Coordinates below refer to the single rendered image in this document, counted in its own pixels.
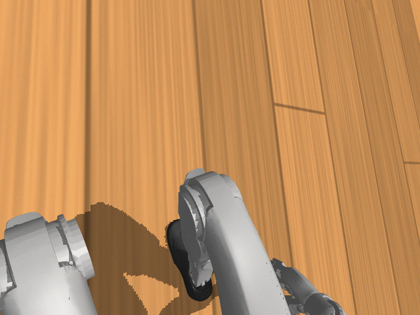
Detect right robot hand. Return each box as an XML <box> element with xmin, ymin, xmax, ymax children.
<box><xmin>270</xmin><ymin>258</ymin><xmax>319</xmax><ymax>315</ymax></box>

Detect right robot foot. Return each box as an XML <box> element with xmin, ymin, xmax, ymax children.
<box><xmin>167</xmin><ymin>219</ymin><xmax>213</xmax><ymax>301</ymax></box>

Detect right robot arm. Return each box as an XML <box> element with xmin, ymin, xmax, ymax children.
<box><xmin>303</xmin><ymin>293</ymin><xmax>347</xmax><ymax>315</ymax></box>

